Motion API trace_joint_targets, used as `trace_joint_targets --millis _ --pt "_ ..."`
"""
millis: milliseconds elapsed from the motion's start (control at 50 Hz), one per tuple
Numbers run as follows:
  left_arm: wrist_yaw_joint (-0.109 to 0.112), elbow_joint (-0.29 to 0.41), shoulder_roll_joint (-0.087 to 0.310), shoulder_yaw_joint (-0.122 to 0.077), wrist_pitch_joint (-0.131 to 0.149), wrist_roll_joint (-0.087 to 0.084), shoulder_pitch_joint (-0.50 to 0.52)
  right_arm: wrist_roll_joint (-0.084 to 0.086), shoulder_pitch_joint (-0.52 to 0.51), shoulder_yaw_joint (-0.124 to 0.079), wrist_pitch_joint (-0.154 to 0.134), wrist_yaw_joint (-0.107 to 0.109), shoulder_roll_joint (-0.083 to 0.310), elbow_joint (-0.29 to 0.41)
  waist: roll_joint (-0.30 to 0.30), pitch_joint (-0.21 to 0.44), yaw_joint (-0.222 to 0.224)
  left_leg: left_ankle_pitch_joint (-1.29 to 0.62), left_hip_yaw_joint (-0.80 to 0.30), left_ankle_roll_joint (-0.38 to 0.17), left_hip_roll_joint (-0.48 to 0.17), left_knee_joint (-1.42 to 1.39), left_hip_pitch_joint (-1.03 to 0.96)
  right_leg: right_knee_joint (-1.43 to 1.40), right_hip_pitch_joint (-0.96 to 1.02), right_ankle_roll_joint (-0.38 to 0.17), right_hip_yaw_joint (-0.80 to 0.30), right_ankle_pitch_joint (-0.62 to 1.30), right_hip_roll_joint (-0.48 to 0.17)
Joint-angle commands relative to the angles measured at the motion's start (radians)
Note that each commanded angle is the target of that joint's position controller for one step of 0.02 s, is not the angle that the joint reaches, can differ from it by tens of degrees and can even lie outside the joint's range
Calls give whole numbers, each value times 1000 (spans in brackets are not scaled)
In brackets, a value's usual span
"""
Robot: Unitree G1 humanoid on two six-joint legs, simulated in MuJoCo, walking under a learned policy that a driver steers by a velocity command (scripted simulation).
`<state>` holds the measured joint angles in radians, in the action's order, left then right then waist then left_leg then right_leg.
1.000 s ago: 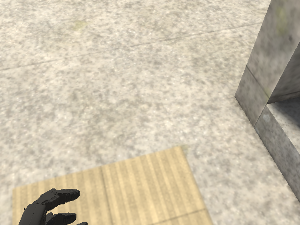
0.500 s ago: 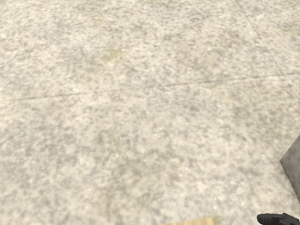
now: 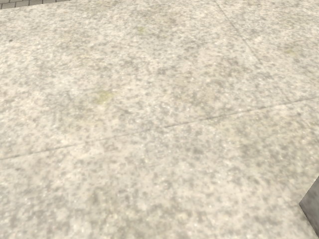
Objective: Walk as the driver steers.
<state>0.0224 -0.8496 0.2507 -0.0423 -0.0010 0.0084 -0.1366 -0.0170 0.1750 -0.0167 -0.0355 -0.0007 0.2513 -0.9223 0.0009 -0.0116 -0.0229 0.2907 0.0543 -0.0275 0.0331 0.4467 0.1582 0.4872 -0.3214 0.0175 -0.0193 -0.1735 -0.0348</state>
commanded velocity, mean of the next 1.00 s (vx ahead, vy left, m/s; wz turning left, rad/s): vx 0.22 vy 0.00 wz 0.08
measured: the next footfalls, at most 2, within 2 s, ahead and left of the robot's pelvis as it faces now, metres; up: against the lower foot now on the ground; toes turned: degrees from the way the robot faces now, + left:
left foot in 1.12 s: +0.44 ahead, +0.12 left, +0.00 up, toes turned +14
right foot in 1.66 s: +0.58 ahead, -0.04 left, +0.00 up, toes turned +35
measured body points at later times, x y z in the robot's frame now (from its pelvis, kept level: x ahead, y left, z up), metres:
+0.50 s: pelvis +0.03 -0.02 -0.01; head +0.03 -0.02 +0.44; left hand +0.13 +0.25 -0.14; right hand +0.06 -0.29 -0.15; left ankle -0.04 +0.10 -0.74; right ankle +0.05 -0.13 -0.73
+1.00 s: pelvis +0.20 -0.04 +0.00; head +0.22 -0.03 +0.45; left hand +0.13 +0.21 -0.15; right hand +0.40 -0.26 -0.12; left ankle +0.37 +0.13 -0.69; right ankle +0.07 -0.13 -0.74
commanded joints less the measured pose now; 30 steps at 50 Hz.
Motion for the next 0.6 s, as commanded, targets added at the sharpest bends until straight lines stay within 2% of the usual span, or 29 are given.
trace_joint_targets --millis 20,80,140,240,360,380,420,440,460,480,500,520,540,580,600 --pt "-7 38 109 -24 11 -1 33 5 36 -24 23 16 121 16 -75 52 5 -94 -51 -1 -62 -58 87 -41 165 -74 -82 270 -65" --pt "-8 1 116 -27 23 -4 21 5 39 -25 33 20 122 3 -63 73 5 -188 -60 -1 -76 -49 45 -17 184 -75 -69 361 -56" --pt "-4 -28 116 -26 23 -6 31 10 38 -28 36 24 120 -16 -39 85 7 -242 -57 5 -79 -38 22 -5 200 -82 -63 401 -52" --pt "0 -70 114 -26 14 -9 57 11 40 -30 45 28 111 -47 -9 67 7 -225 -53 10 -79 -44 14 -10 195 -86 -54 354 -41" --pt "5 -118 108 -25 3 -8 75 10 49 -29 44 33 107 -79 -1 37 8 -171 -49 14 -81 -60 27 -27 188 -79 -44 273 -26" --pt "6 -134 99 -24 1 -9 60 10 72 -27 44 33 99 -93 -2 53 6 -70 -41 11 -74 -71 22 -31 193 -78 -31 161 -13" --pt "8 -148 109 -30 -5 -19 57 20 72 -34 44 37 117 -97 24 -5 11 209 -58 -24 -76 -84 80 -10 132 -81 -1 -219 28" --pt "8 -146 110 -32 -2 -19 64 24 71 -37 40 39 126 -91 40 -52 10 326 -93 -49 -98 -100 106 -1 67 -83 3 -355 38" --pt "7 -141 109 -32 8 -19 80 28 87 -39 32 41 133 -88 49 -95 0 404 -140 -74 -128 -125 111 18 0 -85 5 -407 43" --pt "2 -134 98 -30 23 -22 100 34 122 -44 19 42 148 -93 72 -126 -14 454 -212 -104 -177 -162 86 62 -66 -82 17 -390 48" --pt "-6 -125 77 -27 40 -26 121 40 157 -53 5 41 177 -104 124 -147 -21 485 -316 -146 -258 -220 44 147 -127 -72 59 -305 58" --pt "-15 -117 66 -25 55 -29 133 43 155 -63 -7 41 202 -109 167 -177 -16 462 -409 -188 -342 -260 19 220 -180 -73 71 -227 41" --pt "-24 -114 67 -26 68 -31 136 42 154 -63 -19 39 190 -109 161 -191 -10 377 -436 -203 -375 -256 10 243 -202 -82 53 -219 14" --pt "-38 -133 61 -27 85 -40 77 46 122 -60 -30 28 167 -97 139 -170 32 199 -351 -173 -343 -194 7 135 -118 -99 70 -238 10" --pt "-40 -169 68 -35 86 -44 -8 48 87 -59 -28 22 163 -84 120 -141 74 133 -273 -138 -290 -144 77 37 47 -104 91 -188 35"
Keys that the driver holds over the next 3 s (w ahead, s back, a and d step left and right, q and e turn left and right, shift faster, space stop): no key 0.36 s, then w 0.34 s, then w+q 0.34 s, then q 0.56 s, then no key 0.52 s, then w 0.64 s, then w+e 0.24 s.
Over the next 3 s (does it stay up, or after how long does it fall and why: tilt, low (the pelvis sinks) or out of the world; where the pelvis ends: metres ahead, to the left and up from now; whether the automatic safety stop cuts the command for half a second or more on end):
stays up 0.74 0.21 -0.02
